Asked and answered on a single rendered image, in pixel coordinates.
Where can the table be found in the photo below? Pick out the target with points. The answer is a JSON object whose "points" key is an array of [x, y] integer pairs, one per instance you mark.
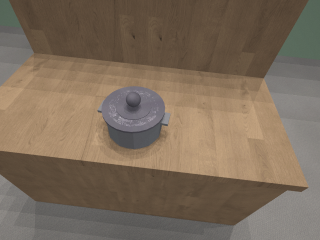
{"points": [[225, 152]]}

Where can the knob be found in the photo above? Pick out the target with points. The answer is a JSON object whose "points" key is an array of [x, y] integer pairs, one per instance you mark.
{"points": [[133, 99]]}

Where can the lid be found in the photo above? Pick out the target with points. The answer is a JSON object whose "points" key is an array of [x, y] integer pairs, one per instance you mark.
{"points": [[127, 119]]}

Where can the pot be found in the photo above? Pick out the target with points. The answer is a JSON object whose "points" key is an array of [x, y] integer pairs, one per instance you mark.
{"points": [[137, 140]]}

